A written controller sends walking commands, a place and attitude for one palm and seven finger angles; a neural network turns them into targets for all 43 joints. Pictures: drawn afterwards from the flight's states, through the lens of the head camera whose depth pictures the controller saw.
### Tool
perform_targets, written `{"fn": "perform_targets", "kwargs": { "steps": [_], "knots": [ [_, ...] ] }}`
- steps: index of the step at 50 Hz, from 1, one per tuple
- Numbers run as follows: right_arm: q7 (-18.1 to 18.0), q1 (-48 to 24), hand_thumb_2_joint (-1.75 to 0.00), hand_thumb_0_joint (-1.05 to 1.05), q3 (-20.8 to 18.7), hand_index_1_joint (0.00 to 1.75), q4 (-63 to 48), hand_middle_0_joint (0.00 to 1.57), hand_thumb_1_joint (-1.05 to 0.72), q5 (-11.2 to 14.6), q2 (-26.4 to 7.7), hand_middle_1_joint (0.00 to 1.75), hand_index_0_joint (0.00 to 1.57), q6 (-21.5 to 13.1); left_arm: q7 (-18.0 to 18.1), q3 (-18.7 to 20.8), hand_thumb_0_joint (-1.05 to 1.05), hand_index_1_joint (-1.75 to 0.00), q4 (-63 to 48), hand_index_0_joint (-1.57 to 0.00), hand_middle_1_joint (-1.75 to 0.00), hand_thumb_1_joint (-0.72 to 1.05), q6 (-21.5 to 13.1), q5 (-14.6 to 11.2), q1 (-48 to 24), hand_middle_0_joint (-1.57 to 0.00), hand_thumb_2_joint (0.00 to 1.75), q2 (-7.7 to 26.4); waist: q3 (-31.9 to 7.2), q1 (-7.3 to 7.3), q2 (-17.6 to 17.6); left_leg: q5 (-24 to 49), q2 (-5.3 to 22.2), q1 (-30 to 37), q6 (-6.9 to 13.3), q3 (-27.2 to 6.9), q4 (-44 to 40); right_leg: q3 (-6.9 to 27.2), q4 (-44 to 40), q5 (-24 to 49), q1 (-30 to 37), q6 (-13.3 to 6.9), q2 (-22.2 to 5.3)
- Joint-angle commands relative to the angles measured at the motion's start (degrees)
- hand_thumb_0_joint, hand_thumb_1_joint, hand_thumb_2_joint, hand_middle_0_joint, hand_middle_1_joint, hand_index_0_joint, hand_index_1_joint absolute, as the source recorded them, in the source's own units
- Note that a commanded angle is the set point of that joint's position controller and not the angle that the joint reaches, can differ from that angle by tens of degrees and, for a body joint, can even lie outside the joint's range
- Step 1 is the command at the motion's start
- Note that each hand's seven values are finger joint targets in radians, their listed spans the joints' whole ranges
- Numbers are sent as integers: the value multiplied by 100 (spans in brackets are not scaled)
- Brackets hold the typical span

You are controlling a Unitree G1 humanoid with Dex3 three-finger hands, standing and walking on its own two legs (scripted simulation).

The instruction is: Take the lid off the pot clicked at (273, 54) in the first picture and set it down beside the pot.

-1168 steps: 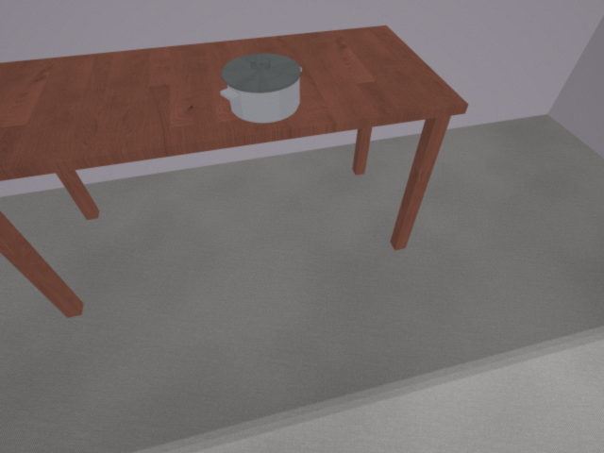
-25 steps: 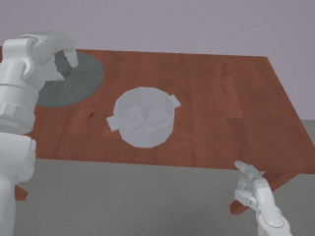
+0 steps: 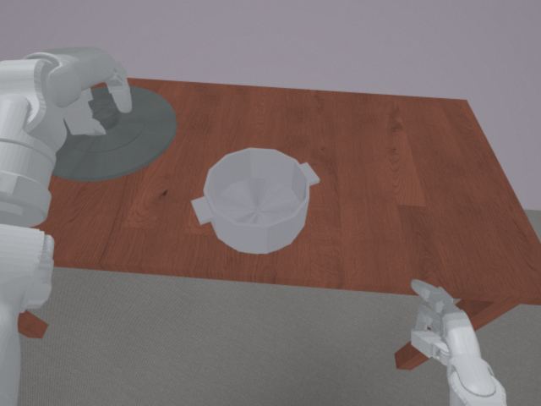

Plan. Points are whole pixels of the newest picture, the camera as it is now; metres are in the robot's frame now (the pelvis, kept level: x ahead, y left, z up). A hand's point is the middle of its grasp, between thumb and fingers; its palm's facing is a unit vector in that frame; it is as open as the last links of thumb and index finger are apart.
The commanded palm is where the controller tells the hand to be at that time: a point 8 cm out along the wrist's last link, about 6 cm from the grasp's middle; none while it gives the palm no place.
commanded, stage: lower the lid onto the table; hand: left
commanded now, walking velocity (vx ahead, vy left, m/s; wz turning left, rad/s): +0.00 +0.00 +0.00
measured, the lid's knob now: (100, 114) +0.49 +0.25 +0.17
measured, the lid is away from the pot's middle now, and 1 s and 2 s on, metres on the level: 0.23 0.22 0.23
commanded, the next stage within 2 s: none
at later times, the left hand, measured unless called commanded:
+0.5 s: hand (107, 129) +0.47 +0.24 +0.16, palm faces -0.35 -0.05 -0.93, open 7.9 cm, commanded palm +0.49 +0.25 +0.22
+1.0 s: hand (113, 152) +0.46 +0.24 +0.12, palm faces -0.40 -0.05 -0.91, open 7.9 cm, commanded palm +0.49 +0.25 +0.19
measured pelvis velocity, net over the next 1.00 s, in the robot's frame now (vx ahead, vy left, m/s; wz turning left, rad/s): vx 0.00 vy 0.00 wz -0.02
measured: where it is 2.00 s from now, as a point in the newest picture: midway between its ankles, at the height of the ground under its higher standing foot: outside the picture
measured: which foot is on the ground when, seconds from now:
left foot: down 0.00-1.00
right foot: down 0.00-1.00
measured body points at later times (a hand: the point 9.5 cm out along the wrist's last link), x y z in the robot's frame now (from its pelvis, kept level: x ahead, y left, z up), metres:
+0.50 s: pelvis +0.01 +0.00 +0.00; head +0.05 +0.01 +0.45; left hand +0.49 +0.24 +0.21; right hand +0.22 -0.27 -0.03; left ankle -0.04 +0.07 -0.74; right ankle +0.02 -0.15 -0.74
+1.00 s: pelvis +0.00 +0.00 +0.00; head +0.05 +0.01 +0.44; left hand +0.48 +0.24 +0.17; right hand +0.22 -0.27 -0.03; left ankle -0.04 +0.07 -0.74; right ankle +0.02 -0.15 -0.74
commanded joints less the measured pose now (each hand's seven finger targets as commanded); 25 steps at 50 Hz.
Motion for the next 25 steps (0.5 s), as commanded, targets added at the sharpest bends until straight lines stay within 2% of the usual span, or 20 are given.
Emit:
{"fn": "perform_targets", "kwargs": {
  "steps": [1, 2, 3, 4, 5, 6, 7, 9, 11, 12, 13, 16, 17, 19, 21, 22, 23, 25],
  "knots": [
    [13, 622, -90, 0, -54, 30, 484, 20, -90, -133, -670, 30, 20, 585, 378, 722, 0, -102, -1196, -83, -100, 60, 48, 121, -3383, -80, 103, 1587, -1969, -12, 830, 2986, 288, 913, -264, -317, -112, -53, 156, 1219, 730, -414, 282],
    [21, 636, -90, 0, -75, 30, 463, 20, -90, -152, -691, 30, 20, 592, 415, 813, 0, -102, -1262, -83, -100, 60, 8, 103, -3365, -80, 103, 1748, -1989, -18, 886, 2948, 263, 899, -273, -294, -94, -27, 143, 1206, 737, -429, 231],
    [16, 617, -90, 0, -45, 30, 443, 20, -90, -137, -659, 30, 20, 599, 412, 660, 0, -102, -1012, -83, -100, 60, 28, 136, -3260, -80, 103, 1540, -1992, -38, 839, 2953, 266, 861, -259, -274, -133, -24, 163, 1151, 749, -404, 290],
    [4, 617, -90, 0, -41, 30, 476, 20, -90, -130, -656, 30, 20, 611, 422, 770, 0, -102, -943, -83, -100, 60, 22, 154, -3251, -80, 103, 1655, -1844, -18, 760, 2777, 294, 745, -249, -279, -109, -51, 151, 1158, 746, -407, 272],
    [3, 619, -90, 0, -44, 30, 446, 20, -90, -132, -665, 30, 20, 613, 426, 729, 0, -102, -1144, -83, -100, 60, 13, 148, -3411, -80, 103, 1650, -2040, -13, 805, 2863, 285, 833, -251, -289, -137, -27, 166, 1198, 815, -404, 275],
    [8, 606, -90, 0, -59, 30, 387, 20, -90, -144, -651, 30, 20, 596, 454, 861, 0, -102, -1399, -83, -100, 60, -8, 189, -3525, -80, 103, 1803, -2234, 27, 992, 3123, 294, 975, -268, -326, -94, -14, 193, 1289, 832, -419, 268],
    [31, 615, -90, 0, -84, 30, 369, 20, -90, -173, -663, 30, 20, 594, 482, 811, 0, -102, -1567, -83, -100, 60, -36, 156, -3580, -80, 103, 1780, -2252, -4, 1239, 3263, 275, 1098, -332, -346, -48, -9, 187, 1245, 705, -445, 232],
    [15, 667, -90, 0, -73, 30, 443, 20, -90, -150, -612, 30, 20, 593, 463, 686, 0, -102, -1107, -83, -100, 60, 14, 156, -3283, -80, 103, 1448, -2051, -43, 943, 3364, 339, 1094, -311, -380, -6, -51, 180, 1184, 537, -398, 297],
    [4, 706, -90, 0, -84, 30, 440, 20, -90, -149, -639, 30, 20, 601, 469, 711, 0, -102, -1219, -83, -100, 60, 17, 111, -3381, -80, 103, 1497, -2131, -48, 906, 3201, 325, 1078, -298, -357, -45, -30, 170, 1175, 590, -395, 284],
    [16, 704, -90, 0, -106, 30, 433, 20, -90, -169, -672, 30, 20, 590, 490, 656, 0, -102, -1378, -83, -100, 60, -22, 80, -3489, -80, 103, 1498, -2101, -77, 1180, 3191, 297, 1119, -325, -333, -17, -7, 153, 1147, 496, -423, 239],
    [21, 729, -90, 0, -95, 30, 409, 20, -90, -172, -632, 30, 20, 573, 496, 621, 0, -102, -1419, -83, -100, 60, -26, 98, -3511, -80, 103, 1412, -2213, -65, 1095, 3316, 304, 1215, -332, -382, -44, -19, 165, 1121, 531, -398, 307],
    [-13, 762, -90, 0, -83, 30, 497, 20, -90, -155, -633, 30, 20, 577, 504, 529, 0, -102, -1066, -83, -100, 60, -12, 104, -3351, -80, 103, 1219, -1980, -110, 977, 3225, 327, 1067, -310, -359, 12, -40, 173, 1139, 415, -394, 302],
    [-9, 801, -90, 0, -115, 30, 508, 20, -90, -169, -674, 30, 20, 564, 538, 644, 0, -102, -1224, -83, -100, 60, -62, 59, -3398, -80, 103, 1410, -2024, -100, 1045, 3130, 305, 1069, -311, -328, 26, -10, 160, 1135, 443, -410, 245],
    [-28, 784, -90, 0, -81, 30, 468, 20, -90, -174, -636, 30, 20, 540, 581, 769, 0, -102, -1183, -83, -100, 60, -93, 145, -3363, -80, 103, 1514, -2086, -46, 1059, 3141, 304, 1020, -280, -320, 34, -23, 206, 1206, 554, -411, 290],
    [-41, 782, -90, 0, -71, 30, 446, 20, -90, -159, -621, 30, 20, 549, 603, 680, 0, -102, -1171, -83, -100, 60, -97, 147, -3320, -80, 103, 1391, -2178, -70, 1029, 3379, 325, 1063, -303, -341, 53, -17, 233, 1314, 559, -404, 293],
    [-29, 827, -90, 0, -108, 30, 468, 20, -90, -181, -657, 30, 20, 539, 637, 750, 0, -102, -1395, -83, -100, 60, -146, 109, -3406, -80, 103, 1519, -2239, -63, 1171, 3461, 317, 1159, -338, -339, 78, -5, 216, 1316, 526, -417, 246],
    [-24, 807, -90, 0, -79, 30, 426, 20, -90, -179, -620, 30, 20, 537, 662, 772, 0, -102, -1220, -83, -100, 60, -123, 168, -3261, -80, 103, 1496, -2224, -61, 1179, 3576, 315, 1150, -332, -339, 65, -2, 241, 1304, 521, -406, 308],
    [-46, 821, -90, 0, -63, 30, 448, 20, -90, -166, -614, 30, 20, 547, 674, 835, 0, -102, -941, -83, -100, 60, -101, 168, -3032, -80, 103, 1523, -2145, -56, 856, 3336, 322, 954, -272, -294, 71, -1, 238, 1352, 629, -387, 300]
  ]
}}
